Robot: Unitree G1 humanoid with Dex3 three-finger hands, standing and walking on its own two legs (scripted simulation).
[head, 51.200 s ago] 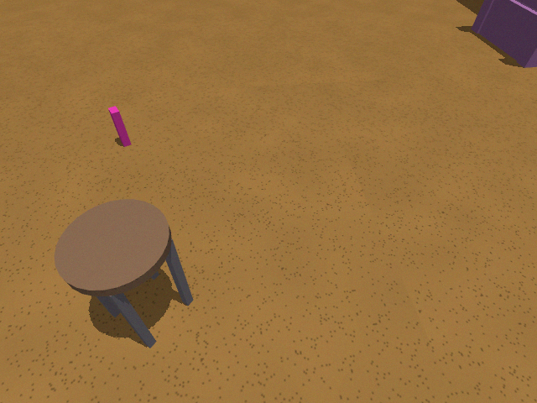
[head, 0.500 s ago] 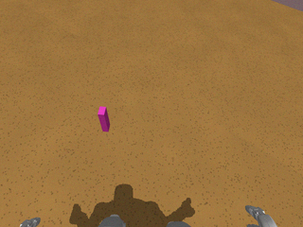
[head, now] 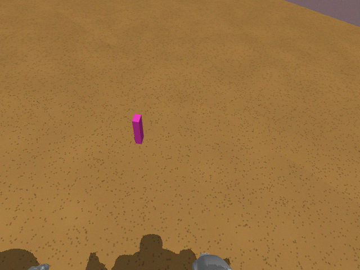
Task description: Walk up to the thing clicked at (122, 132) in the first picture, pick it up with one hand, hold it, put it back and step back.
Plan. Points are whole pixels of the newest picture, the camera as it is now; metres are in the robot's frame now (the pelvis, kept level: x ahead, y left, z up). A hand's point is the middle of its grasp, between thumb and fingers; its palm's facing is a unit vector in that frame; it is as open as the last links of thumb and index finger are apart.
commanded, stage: step back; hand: left
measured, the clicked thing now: (138, 129) +0.97 +0.22 -0.65
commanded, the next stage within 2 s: stand in 1.04 s
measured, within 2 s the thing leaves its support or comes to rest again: neither
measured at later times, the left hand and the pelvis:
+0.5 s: hand out of the picture +0.01 +0.28 -0.15, palm faces +0.00 -0.92 -0.38, open 7.4 cm; pelvis -0.02 +0.01 +0.00, yaw +0 degrees
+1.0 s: hand (70, 264) +0.16 +0.25 -0.14, palm faces -0.05 -0.93 -0.37, open 7.4 cm; pelvis +0.03 +0.00 +0.00, yaw -3 degrees
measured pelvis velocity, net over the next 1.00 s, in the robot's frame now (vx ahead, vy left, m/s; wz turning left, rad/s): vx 0.03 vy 0.00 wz -0.04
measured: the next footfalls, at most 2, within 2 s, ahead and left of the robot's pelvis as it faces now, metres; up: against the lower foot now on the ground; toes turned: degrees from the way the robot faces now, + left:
right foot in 0.18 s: -0.03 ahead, -0.14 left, +0.00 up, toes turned -1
left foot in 0.46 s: +0.06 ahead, +0.13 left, +0.00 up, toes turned -3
